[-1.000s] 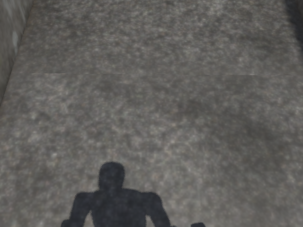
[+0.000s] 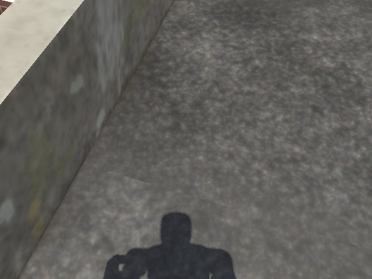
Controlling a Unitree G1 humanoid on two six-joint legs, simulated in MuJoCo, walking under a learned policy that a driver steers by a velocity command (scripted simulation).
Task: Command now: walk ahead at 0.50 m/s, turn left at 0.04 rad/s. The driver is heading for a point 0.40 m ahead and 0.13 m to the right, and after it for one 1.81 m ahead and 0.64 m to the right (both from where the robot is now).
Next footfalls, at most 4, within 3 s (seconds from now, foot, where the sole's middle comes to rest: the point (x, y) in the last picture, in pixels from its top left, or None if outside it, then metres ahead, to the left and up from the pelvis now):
0.22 right None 0.32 -0.13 -0.72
0.66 left None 0.48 0.08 -0.70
1.06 right None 0.39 -0.17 -0.70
1.54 left None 0.45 0.02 -0.71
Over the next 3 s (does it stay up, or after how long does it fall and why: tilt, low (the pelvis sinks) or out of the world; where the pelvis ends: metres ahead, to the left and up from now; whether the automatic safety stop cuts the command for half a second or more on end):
stays up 0.60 -0.21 0.07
